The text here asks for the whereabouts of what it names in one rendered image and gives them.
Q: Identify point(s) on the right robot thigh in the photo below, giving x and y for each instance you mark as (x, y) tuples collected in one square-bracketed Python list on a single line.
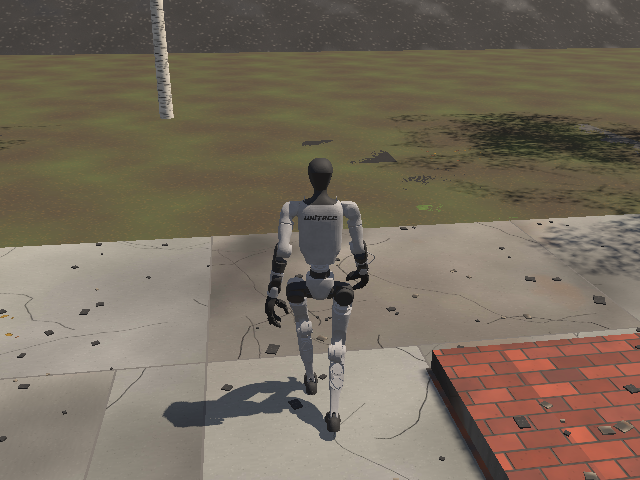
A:
[(341, 311)]

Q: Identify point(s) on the right robot hand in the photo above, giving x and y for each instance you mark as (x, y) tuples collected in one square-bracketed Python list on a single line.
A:
[(355, 275)]

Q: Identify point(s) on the robot right upper arm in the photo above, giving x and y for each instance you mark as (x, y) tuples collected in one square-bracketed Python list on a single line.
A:
[(351, 211)]

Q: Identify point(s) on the right robot forearm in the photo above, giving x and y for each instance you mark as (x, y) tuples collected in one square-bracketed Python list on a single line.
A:
[(362, 261)]

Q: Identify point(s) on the left robot forearm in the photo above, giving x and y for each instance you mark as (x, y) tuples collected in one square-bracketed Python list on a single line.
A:
[(277, 274)]

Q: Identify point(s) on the robot left upper arm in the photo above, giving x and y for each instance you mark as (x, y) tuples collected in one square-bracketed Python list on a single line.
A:
[(288, 212)]

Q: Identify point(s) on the left robot hand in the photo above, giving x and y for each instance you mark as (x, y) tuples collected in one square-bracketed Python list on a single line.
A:
[(269, 310)]

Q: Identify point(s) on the robot right foot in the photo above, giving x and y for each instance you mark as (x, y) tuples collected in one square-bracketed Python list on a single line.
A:
[(333, 424)]

